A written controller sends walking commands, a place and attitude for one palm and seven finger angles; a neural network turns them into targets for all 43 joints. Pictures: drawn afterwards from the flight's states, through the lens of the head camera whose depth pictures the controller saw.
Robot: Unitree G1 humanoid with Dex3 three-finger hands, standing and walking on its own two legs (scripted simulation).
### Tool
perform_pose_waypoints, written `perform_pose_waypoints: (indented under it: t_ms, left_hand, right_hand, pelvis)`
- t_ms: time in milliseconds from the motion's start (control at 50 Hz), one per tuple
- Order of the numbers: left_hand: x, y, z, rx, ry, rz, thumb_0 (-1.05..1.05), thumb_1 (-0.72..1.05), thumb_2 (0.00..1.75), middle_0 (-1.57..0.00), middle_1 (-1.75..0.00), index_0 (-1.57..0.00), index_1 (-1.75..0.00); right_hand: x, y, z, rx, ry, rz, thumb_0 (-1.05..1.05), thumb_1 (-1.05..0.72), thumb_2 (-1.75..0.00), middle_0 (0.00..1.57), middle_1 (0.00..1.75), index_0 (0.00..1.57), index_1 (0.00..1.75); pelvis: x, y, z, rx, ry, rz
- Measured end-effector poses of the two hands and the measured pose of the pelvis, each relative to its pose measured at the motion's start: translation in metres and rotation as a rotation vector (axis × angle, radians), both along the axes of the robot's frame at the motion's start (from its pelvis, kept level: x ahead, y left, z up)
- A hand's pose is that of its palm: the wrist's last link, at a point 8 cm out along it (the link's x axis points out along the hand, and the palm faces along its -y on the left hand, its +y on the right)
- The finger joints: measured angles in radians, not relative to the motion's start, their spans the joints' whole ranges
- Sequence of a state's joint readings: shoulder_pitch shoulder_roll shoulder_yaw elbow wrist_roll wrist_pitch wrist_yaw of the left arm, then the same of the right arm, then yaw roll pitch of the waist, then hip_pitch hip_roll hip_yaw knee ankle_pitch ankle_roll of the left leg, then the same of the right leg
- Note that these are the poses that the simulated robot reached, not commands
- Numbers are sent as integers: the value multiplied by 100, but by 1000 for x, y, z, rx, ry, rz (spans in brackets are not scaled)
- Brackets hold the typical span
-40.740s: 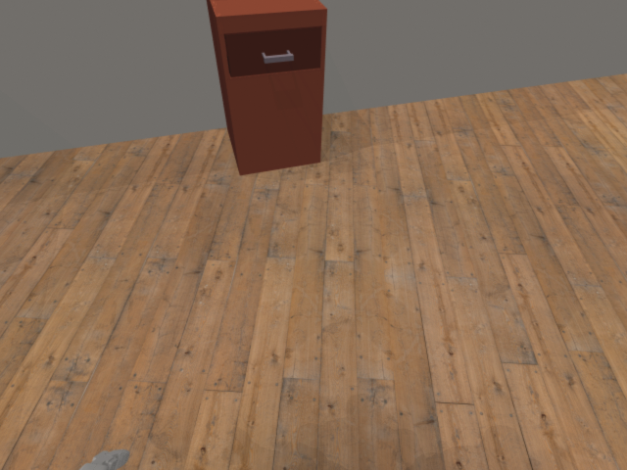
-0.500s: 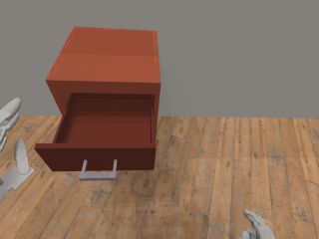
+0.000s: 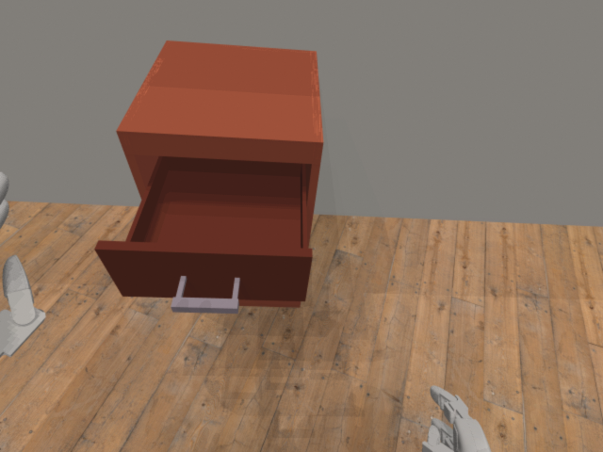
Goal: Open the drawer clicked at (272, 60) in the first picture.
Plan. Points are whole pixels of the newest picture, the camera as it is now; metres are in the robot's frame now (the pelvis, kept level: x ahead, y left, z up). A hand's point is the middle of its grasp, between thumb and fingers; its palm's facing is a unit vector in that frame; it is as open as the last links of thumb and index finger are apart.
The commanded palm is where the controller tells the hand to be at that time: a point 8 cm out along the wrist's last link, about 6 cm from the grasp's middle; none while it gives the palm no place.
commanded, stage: step back with the hand held close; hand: left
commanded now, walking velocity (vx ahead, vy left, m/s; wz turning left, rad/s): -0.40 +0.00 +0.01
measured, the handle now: (207, 294) +0.41 +0.20 -0.15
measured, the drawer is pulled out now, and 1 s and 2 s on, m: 0.26 0.26 0.26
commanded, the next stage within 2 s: stop stepping back and stand still in 0.20 s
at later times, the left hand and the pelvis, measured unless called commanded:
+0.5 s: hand (14, 413) +0.12 +0.23 +0.18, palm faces +0.28 -0.85 -0.44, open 7.4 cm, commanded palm +0.06 +0.27 +0.19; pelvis -0.08 +0.00 +0.01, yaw -1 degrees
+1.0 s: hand (23, 445) +0.10 +0.21 +0.17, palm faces +0.27 -0.85 -0.45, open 7.4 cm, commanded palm +0.04 +0.26 +0.19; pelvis -0.09 -0.01 +0.02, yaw -2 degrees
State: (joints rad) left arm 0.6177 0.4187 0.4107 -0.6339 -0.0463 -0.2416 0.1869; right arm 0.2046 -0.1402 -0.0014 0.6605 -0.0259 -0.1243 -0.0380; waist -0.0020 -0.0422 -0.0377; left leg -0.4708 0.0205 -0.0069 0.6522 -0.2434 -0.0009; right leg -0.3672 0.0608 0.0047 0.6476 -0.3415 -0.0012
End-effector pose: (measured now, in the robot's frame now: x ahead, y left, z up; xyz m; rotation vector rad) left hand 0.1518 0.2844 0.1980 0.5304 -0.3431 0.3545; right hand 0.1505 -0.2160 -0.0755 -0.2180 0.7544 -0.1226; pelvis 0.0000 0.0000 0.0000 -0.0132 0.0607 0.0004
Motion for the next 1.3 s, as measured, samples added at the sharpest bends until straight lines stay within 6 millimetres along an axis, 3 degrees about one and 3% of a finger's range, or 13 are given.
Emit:
perform_pose_waypoints:
  t_ms: [160,280,400,500,600,700,800,940,1100,1140,1200,1240,1300]
  left_hand:
    - [-9,-39,-4,-53,38,-141,1,89,90,-20,-30,-21,-30]
    - [-31,-20,-15,-44,161,-84,1,89,90,-21,-31,-22,-30]
    - [-50,-6,-16,-36,115,-89,2,89,90,-21,-30,-22,-30]
    - [-66,-16,0,-27,95,-107,2,89,90,-21,-30,-21,-30]
    - [-77,-35,9,8,60,-125,2,89,90,-21,-30,-21,-30]
    - [-84,-42,1,-20,116,-89,1,89,90,-21,-30,-21,-30]
    - [-90,-41,-11,-60,172,-70,1,89,90,-21,-30,-22,-30]
    - [-86,-33,-13,-57,151,-96,2,89,90,-21,-30,-22,-30]
    - [-77,-23,-3,-31,121,-84,1,89,90,-21,-30,-22,-30]
    - [-67,-17,-31,-26,212,-85,1,89,90,-20,-30,-21,-30]
    - [-55,-4,-122,-168,559,1,0,90,90,-20,-30,-21,-30]
    - [-65,-7,-187,-280,815,60,0,90,90,-19,-30,-20,-30]
    - [-104,-30,-264,-411,1146,85,1,91,90,-19,-30,-20,-30]
  right_hand:
    - [-17,-19,10,31,2,-2,2,-91,-90,21,30,20,30]
    - [-39,-41,30,-55,42,-74,2,-91,-90,21,30,20,30]
    - [-56,-39,29,-120,42,-66,1,-91,-90,20,30,20,30]
    - [-76,-16,29,-39,-6,-46,1,-91,-90,20,30,20,30]
    - [-96,-5,15,58,-15,-32,1,-91,-90,20,30,20,30]
    - [-118,-18,5,85,41,-46,1,-90,-90,21,30,20,30]
    - [-136,-44,10,17,93,-93,2,-91,-90,21,30,20,30]
    - [-134,-62,24,-83,68,-119,2,-91,-90,20,30,20,30]
    - [-100,-40,29,-33,-16,-89,2,-91,-90,20,30,20,30]
    - [-92,-34,19,-5,-13,-35,1,-91,-90,20,30,20,30]
    - [-90,-26,-5,29,58,1,1,-91,-90,20,30,20,30]
    - [-96,-21,-16,46,107,-2,1,-91,-90,20,30,20,30]
    - [-118,-14,-24,53,194,-20,1,-91,-90,20,30,20,30]
  pelvis:
    - [-31,-15,9,-16,-6,0]
    - [-41,-10,20,31,29,-8]
    - [-66,1,11,12,2,14]
    - [-79,-4,15,8,-23,-21]
    - [-89,-16,12,8,-46,-43]
    - [-98,-24,15,-13,-54,-31]
    - [-99,-24,20,4,-41,-37]
    - [-96,-17,18,2,-58,-28]
    - [-89,-10,19,-8,-56,-28]
    - [-89,-6,16,-7,-41,-17]
    - [-91,1,11,1,-36,-13]
    - [-91,3,10,4,-42,-14]
    - [-91,2,10,12,-59,-21]
